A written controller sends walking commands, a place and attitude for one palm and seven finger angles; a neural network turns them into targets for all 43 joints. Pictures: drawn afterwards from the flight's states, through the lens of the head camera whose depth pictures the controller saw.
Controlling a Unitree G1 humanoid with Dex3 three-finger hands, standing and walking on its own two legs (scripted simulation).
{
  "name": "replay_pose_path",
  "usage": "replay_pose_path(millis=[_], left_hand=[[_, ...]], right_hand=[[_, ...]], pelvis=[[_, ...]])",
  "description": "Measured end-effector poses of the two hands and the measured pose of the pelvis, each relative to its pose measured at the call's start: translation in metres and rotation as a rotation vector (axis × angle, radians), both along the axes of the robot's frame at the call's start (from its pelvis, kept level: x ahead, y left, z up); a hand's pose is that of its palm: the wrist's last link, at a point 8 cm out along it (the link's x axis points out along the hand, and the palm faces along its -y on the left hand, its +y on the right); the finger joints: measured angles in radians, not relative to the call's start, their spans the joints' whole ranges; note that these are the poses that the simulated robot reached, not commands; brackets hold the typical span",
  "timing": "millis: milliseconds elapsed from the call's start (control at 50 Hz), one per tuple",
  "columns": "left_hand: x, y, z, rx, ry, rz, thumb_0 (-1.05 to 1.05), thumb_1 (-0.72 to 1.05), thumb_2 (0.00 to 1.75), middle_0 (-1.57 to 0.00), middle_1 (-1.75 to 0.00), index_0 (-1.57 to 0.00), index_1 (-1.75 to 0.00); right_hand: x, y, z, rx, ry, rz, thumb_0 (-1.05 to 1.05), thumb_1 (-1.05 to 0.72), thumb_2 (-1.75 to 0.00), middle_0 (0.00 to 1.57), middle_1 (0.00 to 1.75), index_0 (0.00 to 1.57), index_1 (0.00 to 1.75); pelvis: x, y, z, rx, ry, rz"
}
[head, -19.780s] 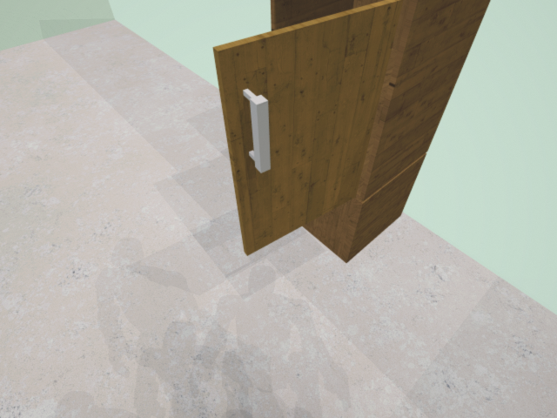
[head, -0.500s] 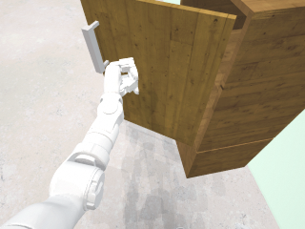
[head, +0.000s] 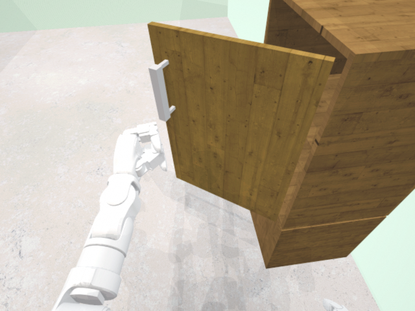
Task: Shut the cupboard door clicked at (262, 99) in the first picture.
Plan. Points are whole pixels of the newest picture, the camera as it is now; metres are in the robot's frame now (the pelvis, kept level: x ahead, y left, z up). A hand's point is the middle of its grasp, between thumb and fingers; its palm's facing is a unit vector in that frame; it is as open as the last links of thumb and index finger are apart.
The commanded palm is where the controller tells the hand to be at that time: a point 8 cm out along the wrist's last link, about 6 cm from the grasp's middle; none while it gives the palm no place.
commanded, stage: draw the hand back to the body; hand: left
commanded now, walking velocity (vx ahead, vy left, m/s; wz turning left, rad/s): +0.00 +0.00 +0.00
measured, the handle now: (164, 91) +0.63 +0.14 +0.10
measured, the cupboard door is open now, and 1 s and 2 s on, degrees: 54 54 54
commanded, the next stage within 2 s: step back with the hand held close in 1.14 s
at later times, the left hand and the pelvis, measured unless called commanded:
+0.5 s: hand (71, 201) +0.25 +0.22 +0.16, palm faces +0.27 -0.92 -0.29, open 4.1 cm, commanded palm +0.20 +0.27 +0.17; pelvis +0.00 +0.01 +0.02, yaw +2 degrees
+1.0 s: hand (7, 237) +0.19 +0.28 +0.17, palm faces +0.50 -0.78 -0.38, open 7.3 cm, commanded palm +0.13 +0.31 +0.19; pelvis +0.01 +0.01 +0.02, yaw +2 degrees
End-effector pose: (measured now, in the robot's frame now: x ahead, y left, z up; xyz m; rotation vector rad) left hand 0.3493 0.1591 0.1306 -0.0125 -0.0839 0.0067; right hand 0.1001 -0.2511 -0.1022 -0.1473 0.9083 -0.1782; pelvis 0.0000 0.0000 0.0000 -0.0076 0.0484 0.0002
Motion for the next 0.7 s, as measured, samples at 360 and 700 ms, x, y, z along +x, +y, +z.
replay_pose_path(millis=[360,700], left_hand=[[-0.113,0.079,0.027,0.260,-0.006,0.171,0.01,0.90,0.90,-0.98,-1.16,-0.98,-1.15],[-0.180,0.140,0.052,0.424,0.012,0.410,0.01,0.89,0.90,-0.52,-0.65,-0.52,-0.65]], right_hand=[[0.097,0.066,0.049,0.042,-0.231,0.202,0.01,-0.91,-0.90,0.20,0.30,0.20,0.30],[0.075,0.051,0.029,0.032,-0.128,0.147,0.01,-0.91,-0.90,0.21,0.30,0.21,0.30]], pelvis=[[0.001,0.012,0.017,0.000,-0.115,0.027],[0.011,0.011,0.018,-0.001,-0.123,0.023]])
